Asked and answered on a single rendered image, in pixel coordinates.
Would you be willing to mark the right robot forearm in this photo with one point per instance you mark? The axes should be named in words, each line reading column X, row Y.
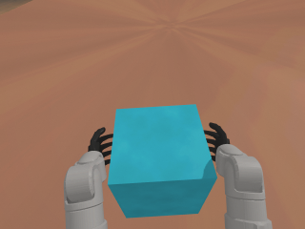
column 244, row 189

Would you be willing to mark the left robot forearm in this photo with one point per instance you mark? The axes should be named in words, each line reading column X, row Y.
column 83, row 193

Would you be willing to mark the carton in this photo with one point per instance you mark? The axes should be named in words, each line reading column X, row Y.
column 161, row 163

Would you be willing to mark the robot left hand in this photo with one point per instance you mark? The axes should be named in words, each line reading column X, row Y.
column 95, row 143

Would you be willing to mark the robot right hand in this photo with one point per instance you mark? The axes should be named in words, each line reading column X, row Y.
column 220, row 138

